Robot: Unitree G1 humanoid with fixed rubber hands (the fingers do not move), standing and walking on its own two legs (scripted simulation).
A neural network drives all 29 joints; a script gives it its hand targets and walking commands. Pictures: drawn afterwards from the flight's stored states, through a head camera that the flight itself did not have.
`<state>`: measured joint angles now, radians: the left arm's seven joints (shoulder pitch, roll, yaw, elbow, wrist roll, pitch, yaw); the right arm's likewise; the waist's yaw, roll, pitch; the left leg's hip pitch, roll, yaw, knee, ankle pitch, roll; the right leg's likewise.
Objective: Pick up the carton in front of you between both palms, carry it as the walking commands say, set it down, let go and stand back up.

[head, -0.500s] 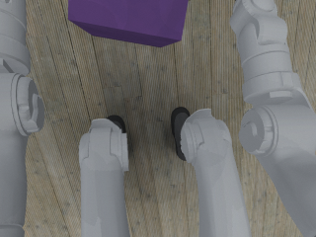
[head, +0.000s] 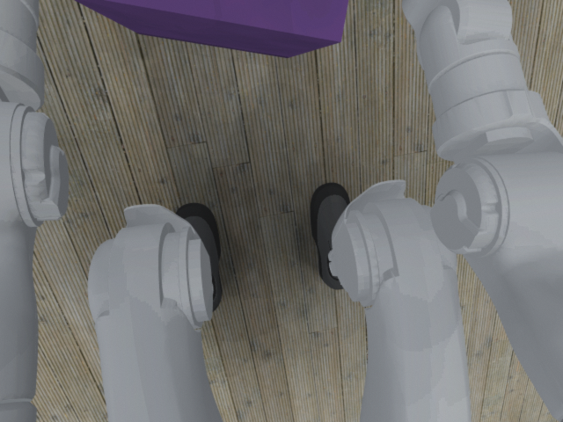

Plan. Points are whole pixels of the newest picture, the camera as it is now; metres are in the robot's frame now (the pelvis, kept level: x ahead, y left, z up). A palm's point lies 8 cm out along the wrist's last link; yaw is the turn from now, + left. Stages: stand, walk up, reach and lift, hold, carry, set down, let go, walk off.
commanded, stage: reach and lift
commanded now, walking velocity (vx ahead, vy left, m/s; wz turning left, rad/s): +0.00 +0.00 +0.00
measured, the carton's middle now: out of the picture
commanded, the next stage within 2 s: none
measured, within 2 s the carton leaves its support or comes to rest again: leaves its support in 0.62 s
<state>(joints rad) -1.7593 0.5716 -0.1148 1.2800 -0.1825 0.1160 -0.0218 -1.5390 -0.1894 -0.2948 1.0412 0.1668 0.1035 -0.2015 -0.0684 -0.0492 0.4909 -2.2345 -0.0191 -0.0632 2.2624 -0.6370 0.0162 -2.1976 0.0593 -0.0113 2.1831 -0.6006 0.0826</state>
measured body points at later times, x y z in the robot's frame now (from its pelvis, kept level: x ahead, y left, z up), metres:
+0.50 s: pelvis +0.00 +0.00 +0.00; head +0.38 +0.05 +0.22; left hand +0.59 +0.19 -0.18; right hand +0.57 -0.12 -0.17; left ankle +0.09 +0.11 -0.33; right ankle +0.12 -0.13 -0.33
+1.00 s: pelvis -0.01 -0.01 +0.08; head +0.28 +0.05 +0.41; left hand +0.54 +0.20 -0.01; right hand +0.52 -0.11 -0.01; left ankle +0.09 +0.12 -0.33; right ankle +0.12 -0.14 -0.33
